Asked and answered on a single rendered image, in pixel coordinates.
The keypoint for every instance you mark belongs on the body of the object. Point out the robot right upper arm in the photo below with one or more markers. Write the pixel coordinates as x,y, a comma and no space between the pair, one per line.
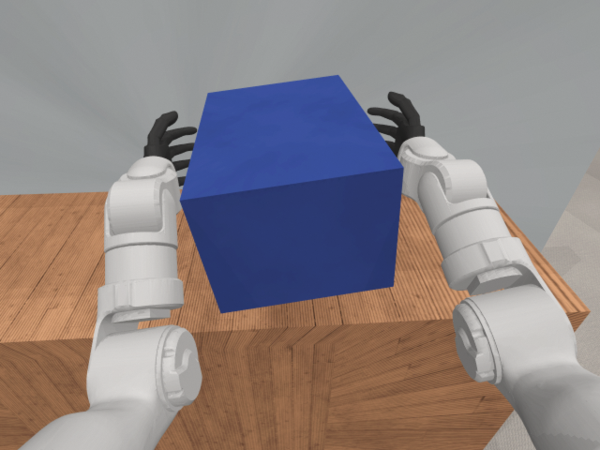
518,340

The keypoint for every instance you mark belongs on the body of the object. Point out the robot left forearm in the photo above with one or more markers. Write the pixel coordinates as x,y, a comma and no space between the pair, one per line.
140,242

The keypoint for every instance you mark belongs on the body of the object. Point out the robot left upper arm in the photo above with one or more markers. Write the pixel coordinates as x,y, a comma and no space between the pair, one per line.
138,381

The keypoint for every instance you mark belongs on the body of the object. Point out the robot right forearm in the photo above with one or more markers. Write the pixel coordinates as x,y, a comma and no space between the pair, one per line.
479,253

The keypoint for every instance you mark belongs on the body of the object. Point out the right robot hand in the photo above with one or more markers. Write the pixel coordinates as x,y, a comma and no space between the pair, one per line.
408,121

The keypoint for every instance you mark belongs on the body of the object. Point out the carton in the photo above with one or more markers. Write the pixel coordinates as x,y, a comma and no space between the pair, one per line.
291,194

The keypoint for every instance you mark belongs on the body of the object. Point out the left robot hand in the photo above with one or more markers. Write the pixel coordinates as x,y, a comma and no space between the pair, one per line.
158,141

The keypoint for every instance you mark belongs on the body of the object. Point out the pedestal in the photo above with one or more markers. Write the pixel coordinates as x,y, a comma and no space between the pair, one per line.
372,370

